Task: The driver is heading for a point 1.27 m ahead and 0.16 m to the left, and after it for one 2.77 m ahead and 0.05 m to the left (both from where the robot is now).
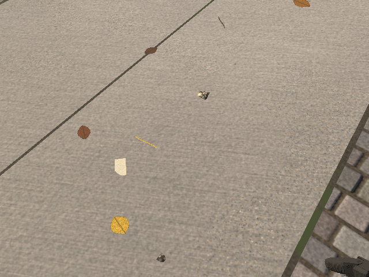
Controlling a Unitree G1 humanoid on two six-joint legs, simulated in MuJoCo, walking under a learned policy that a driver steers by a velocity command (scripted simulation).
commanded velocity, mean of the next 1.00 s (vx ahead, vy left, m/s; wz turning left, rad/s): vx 0.50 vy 0.00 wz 0.16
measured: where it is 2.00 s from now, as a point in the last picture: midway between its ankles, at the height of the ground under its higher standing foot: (173, 132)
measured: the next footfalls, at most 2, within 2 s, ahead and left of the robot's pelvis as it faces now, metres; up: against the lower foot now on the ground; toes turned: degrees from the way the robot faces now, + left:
left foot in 0.02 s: +0.18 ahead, +0.13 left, +0.00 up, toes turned -3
right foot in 0.54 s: +0.43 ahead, -0.13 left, +0.00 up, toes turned +0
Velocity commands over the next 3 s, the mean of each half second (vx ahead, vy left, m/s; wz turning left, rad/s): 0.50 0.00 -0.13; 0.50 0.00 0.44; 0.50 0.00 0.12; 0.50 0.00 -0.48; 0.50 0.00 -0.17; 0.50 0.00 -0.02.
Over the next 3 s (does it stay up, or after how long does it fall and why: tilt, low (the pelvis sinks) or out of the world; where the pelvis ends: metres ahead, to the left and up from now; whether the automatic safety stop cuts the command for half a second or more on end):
stays up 1.60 0.09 0.02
